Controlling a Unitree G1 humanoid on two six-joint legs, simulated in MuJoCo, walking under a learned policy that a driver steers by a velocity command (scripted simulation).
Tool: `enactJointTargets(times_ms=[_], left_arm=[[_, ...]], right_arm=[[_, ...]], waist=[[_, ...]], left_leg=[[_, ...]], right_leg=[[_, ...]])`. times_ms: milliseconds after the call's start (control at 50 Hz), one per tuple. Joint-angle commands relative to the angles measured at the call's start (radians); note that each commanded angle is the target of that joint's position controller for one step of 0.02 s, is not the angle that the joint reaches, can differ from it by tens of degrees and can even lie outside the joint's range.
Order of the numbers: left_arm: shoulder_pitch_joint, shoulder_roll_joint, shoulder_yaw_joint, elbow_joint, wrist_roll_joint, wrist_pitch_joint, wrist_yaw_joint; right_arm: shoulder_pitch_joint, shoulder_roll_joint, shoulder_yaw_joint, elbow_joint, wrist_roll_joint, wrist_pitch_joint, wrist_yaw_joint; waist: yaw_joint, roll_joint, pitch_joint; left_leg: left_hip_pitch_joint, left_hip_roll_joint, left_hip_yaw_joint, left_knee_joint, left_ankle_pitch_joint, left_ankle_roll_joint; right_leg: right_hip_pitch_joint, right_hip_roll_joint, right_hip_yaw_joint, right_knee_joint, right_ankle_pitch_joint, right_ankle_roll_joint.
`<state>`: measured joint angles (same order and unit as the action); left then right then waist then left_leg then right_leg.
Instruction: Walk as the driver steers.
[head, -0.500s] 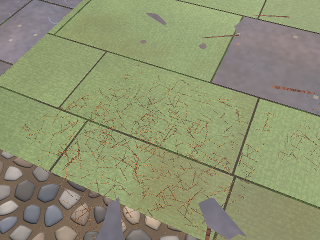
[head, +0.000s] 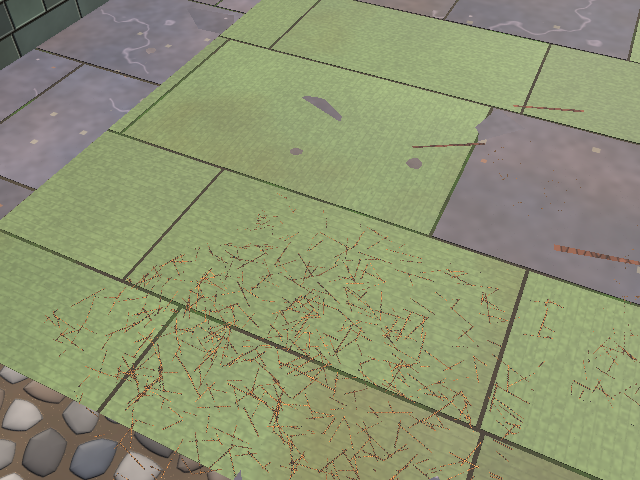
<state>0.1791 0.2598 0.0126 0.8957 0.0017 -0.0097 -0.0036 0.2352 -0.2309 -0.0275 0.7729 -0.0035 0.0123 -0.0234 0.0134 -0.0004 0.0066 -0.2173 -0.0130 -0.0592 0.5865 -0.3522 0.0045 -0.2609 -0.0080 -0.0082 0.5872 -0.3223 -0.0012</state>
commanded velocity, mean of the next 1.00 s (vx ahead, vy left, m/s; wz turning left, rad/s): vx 0.42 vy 0.00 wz -0.13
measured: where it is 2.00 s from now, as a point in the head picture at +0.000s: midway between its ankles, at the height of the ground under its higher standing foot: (350, 420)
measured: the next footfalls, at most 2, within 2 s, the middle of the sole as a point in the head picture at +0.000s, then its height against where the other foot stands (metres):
left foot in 0.54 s outside the picture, level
right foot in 1.10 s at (399, 424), level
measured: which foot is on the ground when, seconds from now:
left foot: down 0.00-0.12, up 0.14-0.52, down 0.54-1.00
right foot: down 0.00-0.56, up 0.58-1.00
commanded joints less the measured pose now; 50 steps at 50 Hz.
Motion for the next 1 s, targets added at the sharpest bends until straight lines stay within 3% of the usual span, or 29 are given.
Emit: enactJointTargets(times_ms=[20,60,100,120,140,160,180,200,220,280,360,400,460,500,520,540,560,580,600,620,640,680,700,740,800,880,960,1000], left_arm=[[-0.05,0.078,0.02,-0.058,-0.015,-0.033,0.001],[-0.05,0.078,0.022,-0.062,-0.024,-0.068,-0.008],[0.061,0.096,0.033,-0.015,-0.028,-0.091,-0.021],[0.138,0.134,0.045,0.021,-0.025,-0.097,-0.025],[0.229,0.218,0.071,0.057,-0.028,-0.099,-0.025],[0.312,0.25,0.08,0.063,-0.017,-0.098,-0.029],[0.296,0.205,0.066,0.059,-0.009,-0.099,-0.026],[0.261,0.174,0.059,0.044,-0.008,-0.1,-0.024],[0.24,0.154,0.052,0.035,-0.01,-0.098,-0.022],[0.231,0.102,0.03,0.038,-0.008,-0.073,-0.014],[0.231,0.158,0.038,0.031,-0.007,-0.059,0.014],[0.261,0.184,0.046,0.041,-0.015,-0.063,0.017],[0.261,0.184,0.054,0.051,-0.029,-0.064,0.016],[0.246,0.198,0.062,0.048,-0.025,-0.057,0.015],[0.24,0.191,0.06,0.045,-0.02,-0.049,0.016],[0.237,0.173,0.052,0.032,-0.007,-0.045,0.017],[0.339,0.054,0.018,0.003,0.008,-0.055,0.012],[0.356,0.04,0.01,0.015,-0.014,-0.078,0.004],[0.253,0.151,0.042,-0.015,-0.047,-0.094,-0.002],[0.168,0.164,0.047,-0.04,-0.059,-0.101,-0.001],[0.145,0.146,0.048,-0.041,-0.048,-0.097,0.004],[0.197,0.111,0.054,-0.019,-0.033,-0.065,0.011],[0.211,0.088,0.052,-0.012,-0.033,-0.051,0.012],[0.179,0.082,0.056,-0.032,-0.031,-0.032,0.016],[0.096,0.086,0.064,-0.066,-0.023,-0.033,0.014],[-0.027,0.062,0.054,-0.109,-0.016,-0.048,-0.012],[-0.156,0.039,0.037,-0.182,-0.018,-0.05,-0.038],[-0.183,0.045,0.039,-0.221,-0.012,-0.052,-0.055]], right_arm=[[0.069,-0.176,-0.05,-0.03,0.012,-0.025,-0.001],[0.073,-0.189,-0.055,-0.018,0.021,-0.046,0.001],[-0.015,-0.164,-0.048,-0.037,0.022,-0.056,0.002],[-0.08,-0.129,-0.039,-0.067,0.023,-0.061,0.002],[-0.105,-0.084,-0.029,-0.1,0.019,-0.077,0.002],[-0.108,-0.115,-0.037,-0.112,0.017,-0.096,-0.002],[-0.088,-0.147,-0.047,-0.103,0.034,-0.109,0.002],[-0.076,-0.136,-0.045,-0.093,0.042,-0.114,0.008],[-0.089,-0.126,-0.044,-0.091,0.039,-0.115,0.015],[-0.128,-0.089,-0.041,-0.1,0.024,-0.11,0.037],[-0.252,-0.029,-0.012,-0.142,0.023,-0.109,0.055],[-0.288,-0.054,-0.015,-0.155,0.028,-0.108,0.059],[-0.297,-0.102,-0.027,-0.167,0.032,-0.107,0.061],[-0.216,-0.145,-0.048,-0.148,0.026,-0.107,0.058],[-0.085,-0.176,-0.068,-0.106,0.024,-0.103,0.051],[0.084,-0.212,-0.087,-0.059,0.026,-0.098,0.041],[0.212,-0.316,-0.107,-0.035,0.0,-0.092,0.034],[0.228,-0.268,-0.09,-0.021,0.01,-0.091,0.042],[0.133,-0.205,-0.069,-0.028,0.017,-0.099,0.044],[0.053,-0.173,-0.059,-0.037,0.016,-0.104,0.043],[-0.009,-0.144,-0.05,-0.035,0.008,-0.111,0.046],[-0.073,-0.106,-0.043,-0.024,-0.006,-0.129,0.052],[-0.074,-0.102,-0.044,-0.012,-0.006,-0.136,0.053],[-0.061,-0.122,-0.05,0.013,-0.011,-0.147,0.048],[-0.025,-0.144,-0.055,0.044,-0.017,-0.148,0.031],[-0.002,-0.17,-0.055,0.063,-0.009,-0.139,0.014],[0.088,-0.19,-0.061,0.104,0.003,-0.11,0.008],[0.079,-0.202,-0.064,0.106,0.007,-0.083,0.004]], waist=[[-0.032,0.14,0.091],[-0.02,0.173,0.123],[0.052,0.155,0.084],[0.083,0.07,0.077],[0.088,-0.157,0.05],[0.131,-0.277,0.023],[0.1,-0.168,0.035],[0.076,-0.109,0.046],[0.068,-0.078,0.059],[0.053,-0.102,0.062],[0.07,-0.087,0.084],[0.074,-0.108,0.094],[0.041,-0.111,0.109],[-0.022,-0.118,0.039],[-0.089,-0.11,-0.044],[-0.165,-0.087,-0.146],[-0.14,0.16,-0.32],[-0.128,0.28,-0.412],[-0.12,0.19,-0.21],[-0.094,0.129,-0.095],[-0.057,0.069,-0.034],[0.006,0.106,-0.013],[0.015,0.102,-0.007],[0.022,0.078,0.027],[0.005,0.048,0.055],[-0.038,0.026,0.074],[-0.095,0.004,0.109],[-0.085,0.019,0.113]], left_leg=[[-0.036,0.176,-0.284,-0.289,-0.371,0.165],[-0.026,0.247,-0.394,-0.314,-0.311,0.211],[-0.072,0.201,-0.295,-0.241,-0.128,0.167],[-0.147,0.118,-0.168,-0.119,-0.019,0.111],[-0.3,-0.022,0.017,0.146,0.047,0.031],[-0.516,-0.055,0.019,0.392,-0.161,-0.01],[-0.619,-0.011,-0.036,0.536,-0.22,0.002],[-0.666,0.028,-0.041,0.591,-0.153,0.02],[-0.7,0.064,-0.022,0.59,-0.079,0.032],[-0.608,0.104,0.04,0.444,0.079,0.019],[-0.422,0.06,0.104,0.124,0.27,-0.015],[-0.341,0.042,0.107,0.034,0.339,-0.015],[-0.309,0.045,0.073,-0.036,0.351,0.026],[-0.177,0.01,0.095,-0.048,0.309,0.066],[-0.006,-0.017,0.116,-0.051,0.292,0.094],[0.246,0.03,0.065,-0.033,0.267,0.128],[0.615,0.301,-0.351,-0.071,0.095,0.261],[0.637,0.412,-0.741,-0.304,-0.138,0.336],[0.479,0.383,-0.635,-0.344,-0.225,0.275],[0.323,0.35,-0.475,-0.36,-0.149,0.238],[0.187,0.309,-0.348,-0.389,-0.021,0.216],[0.043,0.248,-0.184,-0.442,0.107,0.186],[0.006,0.241,-0.138,-0.463,0.145,0.191],[-0.023,0.244,-0.064,-0.499,0.195,0.202],[0.027,0.246,0.015,-0.513,0.262,0.202],[0.072,0.226,0.14,-0.521,0.331,0.169],[0.249,0.272,0.187,-0.47,0.407,0.163],[0.303,0.281,0.221,-0.371,0.645,0.144]], right_leg=[[-0.161,0.042,-0.053,0.072,-0.162,-0.034],[-0.185,0.019,-0.02,0.084,-0.115,-0.073],[-0.024,-0.001,0.008,-0.042,-0.05,-0.11],[0.08,-0.042,0.094,-0.128,-0.056,-0.131],[0.254,-0.161,0.335,-0.236,-0.027,-0.192],[0.426,-0.328,0.629,-0.341,0.092,-0.291],[0.465,-0.368,0.643,-0.329,0.146,-0.307],[0.471,-0.348,0.57,-0.318,0.182,-0.286],[0.462,-0.324,0.486,-0.327,0.223,-0.262],[0.369,-0.231,0.273,-0.384,0.371,-0.198],[0.208,-0.171,0.131,-0.446,0.378,-0.179],[0.179,-0.193,0.127,-0.476,0.338,-0.181],[0.243,-0.243,0.122,-0.453,0.407,-0.161],[0.29,-0.241,0.087,-0.322,0.7,-0.134],[0.267,-0.207,0.054,-0.162,0.833,-0.112],[0.13,-0.163,0.029,0.061,0.759,-0.081],[-0.21,-0.025,-0.009,0.473,0.303,-0.026],[-0.363,0.064,0.107,0.684,-0.229,-0.02],[-0.467,-0.002,0.141,0.757,-0.187,-0.042],[-0.468,-0.053,0.115,0.731,-0.095,-0.058],[-0.423,-0.095,0.102,0.673,-0.019,-0.055],[-0.305,-0.138,0.118,0.6,0.058,-0.045],[-0.285,-0.139,0.115,0.59,0.069,-0.038],[-0.331,-0.137,0.129,0.554,0.124,-0.023],[-0.435,-0.122,0.161,0.422,0.278,-0.006],[-0.412,-0.104,0.076,0.194,0.451,-0.004],[-0.488,-0.099,0.027,0.071,0.407,-0.027],[-0.477,-0.072,-0.024,0.023,0.318,-0.045]])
